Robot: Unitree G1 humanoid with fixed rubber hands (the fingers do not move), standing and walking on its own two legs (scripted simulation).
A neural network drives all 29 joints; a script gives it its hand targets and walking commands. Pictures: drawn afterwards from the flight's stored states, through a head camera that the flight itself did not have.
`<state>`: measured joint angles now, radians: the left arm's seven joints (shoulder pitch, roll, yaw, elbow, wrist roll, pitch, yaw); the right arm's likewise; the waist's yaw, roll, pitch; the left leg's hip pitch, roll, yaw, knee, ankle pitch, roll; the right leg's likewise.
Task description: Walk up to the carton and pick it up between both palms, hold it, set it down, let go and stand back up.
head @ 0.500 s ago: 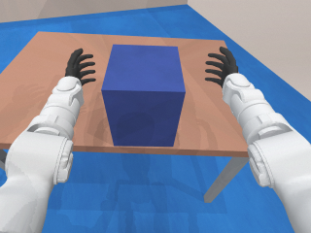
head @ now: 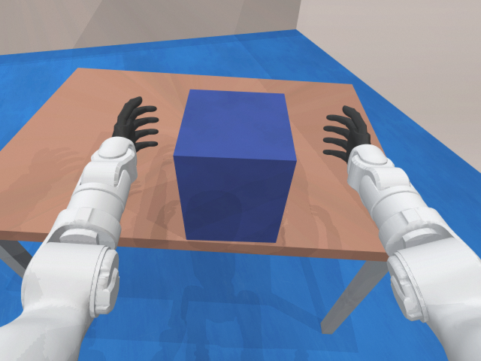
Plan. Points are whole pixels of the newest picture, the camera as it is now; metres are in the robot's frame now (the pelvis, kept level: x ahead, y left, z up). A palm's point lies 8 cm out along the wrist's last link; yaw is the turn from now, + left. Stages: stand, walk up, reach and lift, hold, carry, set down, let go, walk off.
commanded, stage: set down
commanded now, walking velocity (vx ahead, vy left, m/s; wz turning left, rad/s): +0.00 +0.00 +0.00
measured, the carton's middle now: (234, 168) +0.51 +0.07 +0.03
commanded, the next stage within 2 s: none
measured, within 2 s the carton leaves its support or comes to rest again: neither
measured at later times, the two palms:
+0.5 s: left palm (118, 201) +0.34 +0.25 +0.09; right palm (352, 215) +0.37 -0.14 +0.08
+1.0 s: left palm (119, 260) +0.28 +0.24 +0.02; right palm (356, 275) +0.30 -0.16 +0.01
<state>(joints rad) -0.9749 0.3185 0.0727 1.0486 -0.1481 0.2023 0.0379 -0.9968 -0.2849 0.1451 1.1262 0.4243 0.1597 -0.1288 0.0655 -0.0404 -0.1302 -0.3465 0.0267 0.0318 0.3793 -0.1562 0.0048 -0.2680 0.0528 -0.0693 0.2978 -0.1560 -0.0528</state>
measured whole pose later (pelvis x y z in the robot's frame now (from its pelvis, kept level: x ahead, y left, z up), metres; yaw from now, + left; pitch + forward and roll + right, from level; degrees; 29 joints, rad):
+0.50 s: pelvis -0.01 +0.00 +0.00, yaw +0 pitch +1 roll +0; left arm -0.56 0.26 0.15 0.78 -0.11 0.09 0.00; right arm -0.56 -0.18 0.11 0.85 0.32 0.02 -0.14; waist 0.06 -0.04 -0.08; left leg -0.24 0.02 0.04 0.38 -0.16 0.00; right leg -0.19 0.05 -0.05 0.34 -0.18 -0.06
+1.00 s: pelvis +0.01 +0.00 +0.00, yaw +1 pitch -1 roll +0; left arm -0.15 0.19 0.08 0.58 -0.10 -0.11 0.00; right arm -0.15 -0.16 0.11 0.69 0.25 -0.21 -0.08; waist 0.05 -0.03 -0.04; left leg -0.18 0.00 0.02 0.38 -0.19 0.01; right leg -0.12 0.03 -0.05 0.34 -0.21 -0.04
